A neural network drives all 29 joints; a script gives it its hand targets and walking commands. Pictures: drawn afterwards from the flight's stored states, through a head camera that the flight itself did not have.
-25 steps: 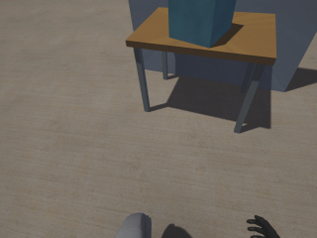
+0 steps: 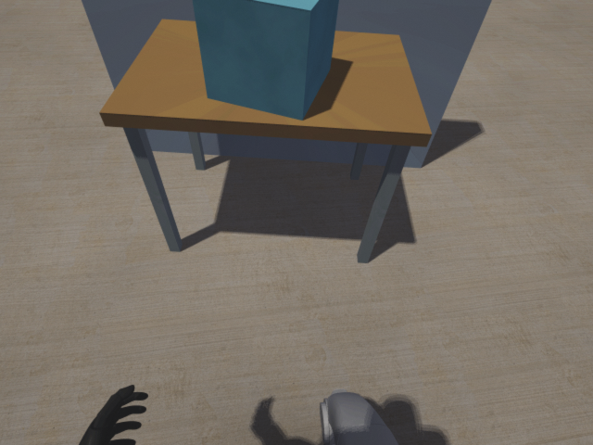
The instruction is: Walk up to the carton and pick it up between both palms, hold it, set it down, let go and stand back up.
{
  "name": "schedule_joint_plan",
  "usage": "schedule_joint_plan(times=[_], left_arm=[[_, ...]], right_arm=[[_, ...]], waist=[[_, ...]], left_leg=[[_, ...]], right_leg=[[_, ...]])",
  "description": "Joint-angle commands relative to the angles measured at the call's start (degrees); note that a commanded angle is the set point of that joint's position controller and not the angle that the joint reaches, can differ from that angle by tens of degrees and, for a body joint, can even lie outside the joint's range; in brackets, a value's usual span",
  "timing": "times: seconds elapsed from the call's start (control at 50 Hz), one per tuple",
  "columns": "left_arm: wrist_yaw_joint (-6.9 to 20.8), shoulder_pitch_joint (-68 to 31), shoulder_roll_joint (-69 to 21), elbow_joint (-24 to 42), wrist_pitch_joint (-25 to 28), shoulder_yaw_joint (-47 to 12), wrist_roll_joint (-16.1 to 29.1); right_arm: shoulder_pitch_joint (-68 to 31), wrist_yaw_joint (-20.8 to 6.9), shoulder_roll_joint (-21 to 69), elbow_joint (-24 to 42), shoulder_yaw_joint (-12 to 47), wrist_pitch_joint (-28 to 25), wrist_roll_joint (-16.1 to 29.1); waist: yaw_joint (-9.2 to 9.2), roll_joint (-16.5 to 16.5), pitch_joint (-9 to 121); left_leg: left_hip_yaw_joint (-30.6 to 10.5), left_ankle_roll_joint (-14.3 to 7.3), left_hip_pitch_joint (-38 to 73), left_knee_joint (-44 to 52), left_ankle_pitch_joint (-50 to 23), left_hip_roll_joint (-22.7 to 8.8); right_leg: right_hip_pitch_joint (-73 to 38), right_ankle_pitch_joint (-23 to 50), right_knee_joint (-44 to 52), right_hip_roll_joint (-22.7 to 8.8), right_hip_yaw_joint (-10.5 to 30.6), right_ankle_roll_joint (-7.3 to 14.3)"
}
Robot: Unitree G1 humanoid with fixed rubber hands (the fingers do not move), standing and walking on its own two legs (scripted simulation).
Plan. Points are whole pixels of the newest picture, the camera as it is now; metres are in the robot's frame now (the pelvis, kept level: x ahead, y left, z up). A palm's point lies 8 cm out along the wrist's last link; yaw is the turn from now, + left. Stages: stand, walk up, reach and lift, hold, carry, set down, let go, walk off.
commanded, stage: walk up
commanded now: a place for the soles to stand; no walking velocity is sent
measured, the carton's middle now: (272, 36) +1.05 +0.01 +0.04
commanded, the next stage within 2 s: none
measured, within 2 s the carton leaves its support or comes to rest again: neither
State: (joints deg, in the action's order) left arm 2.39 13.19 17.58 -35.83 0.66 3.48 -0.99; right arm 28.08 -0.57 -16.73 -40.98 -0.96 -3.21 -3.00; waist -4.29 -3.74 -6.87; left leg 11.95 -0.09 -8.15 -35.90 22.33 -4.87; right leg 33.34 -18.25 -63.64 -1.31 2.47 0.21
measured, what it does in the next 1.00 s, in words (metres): walks ahead: right foot, then left foot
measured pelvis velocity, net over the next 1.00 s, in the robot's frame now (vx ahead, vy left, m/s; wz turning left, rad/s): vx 0.38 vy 0.07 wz -0.17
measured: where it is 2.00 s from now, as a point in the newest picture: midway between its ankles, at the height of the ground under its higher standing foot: (251, 327)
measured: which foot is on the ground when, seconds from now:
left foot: down 0.00-0.20, up 0.22-0.62, down 0.64-1.00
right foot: up 0.00-0.12, down 0.14-0.66, up 0.68-1.00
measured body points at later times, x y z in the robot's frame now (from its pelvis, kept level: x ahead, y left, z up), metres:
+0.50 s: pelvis +0.21 +0.00 +0.00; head +0.22 -0.04 +0.44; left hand +0.27 +0.28 -0.09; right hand +0.33 -0.27 -0.12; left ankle +0.31 +0.15 -0.66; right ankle +0.21 -0.13 -0.72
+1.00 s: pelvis +0.38 +0.07 +0.00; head +0.40 +0.08 +0.45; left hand +0.57 +0.29 -0.11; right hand +0.32 -0.22 -0.11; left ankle +0.39 +0.17 -0.72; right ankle +0.45 -0.08 -0.68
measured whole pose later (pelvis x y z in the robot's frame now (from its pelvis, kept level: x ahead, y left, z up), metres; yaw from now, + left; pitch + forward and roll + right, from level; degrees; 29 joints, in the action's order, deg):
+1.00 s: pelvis +0.38 +0.07 +0.00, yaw -10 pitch -4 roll +1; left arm 2.2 15.3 16.8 -34.9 0.3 3.2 -1.5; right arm 27.1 -0.2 -17.1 -41.0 -1.6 -2.1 -2.3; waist -4.2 -4.3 -5.7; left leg 10.3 -1.6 -11.8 -36.6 20.5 -2.8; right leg 30.5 -19.3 -55.2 -3.2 -0.3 -0.2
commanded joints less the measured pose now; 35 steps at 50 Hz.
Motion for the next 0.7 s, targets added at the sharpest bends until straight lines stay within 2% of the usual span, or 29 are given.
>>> schedule_joint_plan(times=[0.0, 0.04, 0.06, 0.08, 0.1, 0.12, 0.14, 0.16, 0.18, 0.2, 0.22, 0.24, 0.26, 0.28, 0.32, 0.36, 0.4, 0.42, 0.48, 0.52, 0.54, 0.56, 0.58, 0.6, 0.62, 0.64, 0.66, 0.68], left_arm=[[1.09, -3.68, 1.15, 5.92, 1.48, 0.26, -0.38], [1.01, -2.95, 0.93, 5.77, 1.6, 0.7, -0.93], [0.77, -0.85, 1.31, 5.39, 1.74, 1.05, -1.21], [0.27, 4.08, 2.46, 4.27, 2.11, 1.73, -1.49], [-0.56, 11.32, 5.05, 2.11, 2.46, 2.8, -1.81], [-1.48, 18.01, 8.58, 0.53, 2.53, 4.11, -2.37], [-2.58, 20.1, 13.28, 1.57, 2.39, 4.8, -2.8], [-3.55, 18.79, 15.21, 2.13, 1.56, 5.69, -1.06], [-4.21, 16.36, 14.31, 2.5, 1.26, 5.06, -0.26], [-4.49, 15.08, 12.77, 2.73, 1.43, 4.09, -0.09], [-4.78, 13.73, 11.31, 3.51, 1.77, 3.51, -0.3], [-4.81, 11.91, 10.26, 3.82, 2.13, 3.1, -0.38], [-4.43, 10.17, 9.14, 3.8, 2.55, 2.85, -0.43], [-3.84, 8.31, 8.18, 3.54, 2.81, 2.67, -0.4], [-3.03, 5.58, 7.2, 3.44, 3.32, 2.49, -0.65], [-2.88, 4.97, 6.73, 3.52, 3.87, 2.38, -1.13], [-2.93, 5.45, 7.16, 3.16, 4.3, 2.43, -1.73], [-2.92, 5.97, 7.64, 3.02, 4.43, 2.57, -1.91], [-2.65, 8.17, 8.79, 2.68, 4.42, 2.95, -1.9], [-2.57, 8.22, 9.48, 3.0, 4.08, 3.19, -2.15], [-2.49, 8.12, 9.66, 2.95, 3.76, 3.16, -2.13], [-2.32, 7.7, 9.24, 3.07, 3.4, 2.74, -1.95], [-2.13, 7.77, 7.62, 3.22, 3.05, 1.9, -2.27], [-1.94, 10.71, 3.96, 3.14, 2.84, 0.51, -2.47], [-1.44, 14.05, -0.48, 4.61, 2.9, -0.97, -2.1], [-1.58, 15.48, 1.88, 6.16, 1.89, 0.19, -0.76], [-1.99, 12.32, 5.9, 5.78, 0.57, 1.1, -1.45], [-2.17, 8.7, 7.3, 6.01, 0.1, 1.61, -1.85]], right_arm=[[-1.29, 0.79, -11.95, 5.46, -3.16, -1.06, 0.26], [-0.72, 1.12, -12.94, 5.12, -3.36, -0.28, 0.63], [-0.84, 1.25, -12.94, 5.01, -3.24, 0.28, 0.76], [-1.39, 1.29, -12.39, 5.17, -2.8, 0.75, 0.84], [0.31, 1.14, -10.15, 5.33, -1.87, 1.09, 0.63], [3.78, 0.72, -7.22, 5.21, -0.62, 1.44, 0.96], [6.17, -0.03, -5.32, 7.01, 0.08, 1.83, 1.34], [3.19, -0.08, -10.61, 8.15, -1.65, 3.27, 1.23], [-0.52, -0.26, -12.28, 8.72, -2.46, 4.1, 0.8], [-3.68, -0.31, -12.3, 9.26, -2.77, 4.0, 0.44], [-5.76, -0.31, -11.38, 9.4, -2.75, 3.57, 0.41], [-5.39, -0.35, -9.98, 8.82, -2.51, 3.23, 0.44], [-4.63, -0.41, -8.3, 8.42, -2.33, 2.94, 0.44], [-4.24, -0.48, -7.48, 8.28, -2.37, 2.84, 0.39], [-3.9, -0.97, -5.86, 7.56, -2.39, 3.03, 0.58], [-5.55, -1.67, -5.72, 7.81, -2.64, 3.37, 0.84], [-7.37, -2.35, -5.33, 8.13, -2.48, 3.42, 1.12], [-8.18, -2.6, -5.26, 8.3, -2.47, 3.31, 1.15], [-12.26, -3.16, -4.65, 9.35, -2.44, 2.43, 1.06], [-11.19, -3.07, -4.47, 9.04, -2.79, 1.8, 0.98], [-9.52, -2.81, -5.0, 8.82, -3.13, 1.44, 0.92], [-6.31, -2.44, -5.77, 8.03, -3.81, 1.03, 0.73], [-0.56, -1.84, -6.98, 6.63, -4.6, 0.53, 0.47], [4.76, -1.06, -9.57, 5.14, -5.6, -0.04, 0.02], [6.49, -0.35, -13.8, 5.41, -6.16, -0.51, -0.56], [2.53, 0.14, -17.92, 7.09, -6.91, 0.06, 0.5], [-0.42, 0.46, -16.93, 6.75, -6.81, 0.86, 1.81], [-1.55, 0.47, -14.7, 7.12, -5.92, 0.92, 2.34]], waist=[[0.3, 12.83, 0.53], [0.35, 11.84, 1.85], [1.35, 10.39, 2.34], [3.98, 7.44, 4.04], [6.87, 1.64, 8.57], [10.53, -6.12, 14.52], [9.88, -14.98, 15.16], [10.72, -10.49, 13.96], [10.26, -8.58, 10.66], [10.45, -6.77, 7.85], [10.04, -5.28, 4.13], [8.53, -5.45, 1.28], [7.0, -6.24, -0.15], [5.75, -6.35, -0.48], [4.22, -8.42, -1.37], [3.51, -7.5, -1.92], [3.78, -6.62, -1.46], [4.11, -7.26, -0.7], [6.17, -6.79, 1.47], [5.79, -6.94, 3.35], [4.77, -5.88, 4.59], [2.95, -3.27, 5.79], [0.05, 0.24, 8.43], [-1.54, 9.38, 11.24], [-1.89, 21.12, 13.27], [0.11, 24.21, 10.33], [0.13, 18.94, 5.52], [-0.01, 16.72, 0.28]], left_leg=[[-7.9, -11.72, -1.84, 15.31, -17.31, -13.32], [-7.3, -11.68, -2.04, 13.18, -14.76, -14.56], [-6.6, -11.28, -3.03, 10.57, -13.23, -15.01], [-4.51, -10.12, -5.62, 4.43, -14.39, -14.28], [-1.36, -7.96, -7.55, -7.86, -17.45, -10.87], [1.69, -5.42, -14.0, -24.26, -13.48, -6.95], [-1.34, -2.11, -25.88, -36.19, 8.9, 0.94], [-7.96, -1.36, -29.42, -41.22, 12.67, 1.91], [-10.65, -1.29, -32.42, -43.77, 9.99, 0.57], [-11.81, -1.09, -34.08, -45.06, 7.52, -0.18], [-12.79, -0.74, -33.8, -45.14, 4.0, -1.48], [-13.66, -0.42, -31.35, -44.02, 2.27, -2.57], [-14.29, -0.14, -28.13, -42.44, 1.47, -2.95], [-14.3, 0.12, -25.42, -41.25, 1.46, -3.09], [-13.74, 0.75, -23.5, -38.97, 0.22, -2.53], [-13.68, 1.63, -24.59, -33.99, -2.81, -3.12], [-12.95, 1.77, -25.16, -26.22, -6.03, -3.72], [-12.79, 1.63, -24.87, -22.59, -7.31, -4.06], [-11.57, 0.56, -21.43, -11.58, -10.69, -4.32], [-10.23, -0.52, -15.54, -5.9, -10.62, -3.13], [-9.03, -1.03, -11.08, -3.2, -10.71, -2.29], [-7.29, -1.47, -4.35, -0.64, -11.87, -0.68], [-6.53, -1.9, 3.45, -0.32, -10.76, 1.17], [-9.57, -2.65, 9.04, 2.03, -7.04, 1.2], [-27.28, -6.49, 12.02, 8.19, 7.01, -10.92], [-51.11, -13.47, 8.31, 21.7, 19.24, -20.45], [-56.2, -17.0, 3.39, 26.45, 32.22, -22.74], [-53.84, -16.17, 0.01, 27.38, 31.51, -21.75]], right_leg=[[-4.46, 5.74, 21.29, -1.59, -3.95, 0.54], [-8.99, 6.21, 24.03, -0.62, -5.69, 1.53], [-12.57, 7.18, 26.06, -0.02, -5.93, 2.18], [-19.84, 9.64, 28.34, 1.33, -6.07, 3.07], [-28.61, 8.62, 27.84, 3.4, -4.98, 4.27], [-39.05, -0.35, 27.54, -0.97, 4.22, 6.37], [-43.41, -11.87, 38.4, -14.99, 34.69, 12.4], [-40.82, -24.73, 47.25, -20.38, 48.74, 18.3], [-37.99, -29.88, 50.58, -21.15, 50.63, 18.33], [-35.98, -23.36, 50.82, -20.48, 46.49, 16.53], [-32.02, -10.93, 49.27, -19.36, 39.57, 13.78], [-26.43, 2.15, 46.99, -18.04, 32.3, 12.26], [-21.4, 10.3, 45.57, -16.25, 26.65, 11.82], [-17.18, 11.96, 45.21, -14.71, 22.9, 12.7], [-12.87, 8.17, 45.81, -12.86, 18.75, 14.47], [-11.38, 4.58, 46.63, -12.55, 16.25, 15.23], [-12.24, 2.5, 46.91, -11.86, 13.35, 14.77], [-13.13, 1.51, 46.55, -11.66, 12.45, 14.48], [-14.76, -1.6, 44.38, -11.35, 10.68, 13.37], [-14.92, -1.36, 41.56, -11.89, 9.62, 12.41], [-14.42, -1.58, 39.49, -11.89, 9.49, 11.68], [-11.61, -2.55, 36.03, -11.28, 8.26, 10.66], [-9.27, -0.86, 27.5, -9.35, 5.71, 9.14], [-7.48, 2.66, 13.01, -5.41, 1.94, 7.17], [-0.34, -4.14, -3.53, 0.25, -3.76, 3.08], [7.39, -16.32, -10.33, 4.89, -3.0, 0.73], [9.12, -16.02, -14.44, 1.34, -0.42, 0.52], [10.86, -13.12, -15.77, -0.01, 0.55, 0.31]])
